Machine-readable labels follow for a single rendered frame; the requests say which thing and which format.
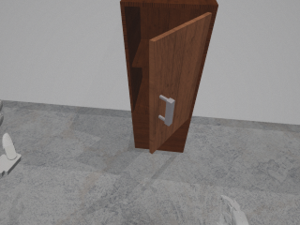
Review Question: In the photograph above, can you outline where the handle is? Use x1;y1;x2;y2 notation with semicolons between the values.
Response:
158;95;175;126

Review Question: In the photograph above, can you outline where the left robot hand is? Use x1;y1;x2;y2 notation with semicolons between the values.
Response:
0;99;22;179

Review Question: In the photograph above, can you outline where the cupboard door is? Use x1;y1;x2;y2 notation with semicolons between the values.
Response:
149;12;212;154

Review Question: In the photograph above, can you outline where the right robot hand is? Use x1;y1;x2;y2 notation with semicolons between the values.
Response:
217;194;250;225

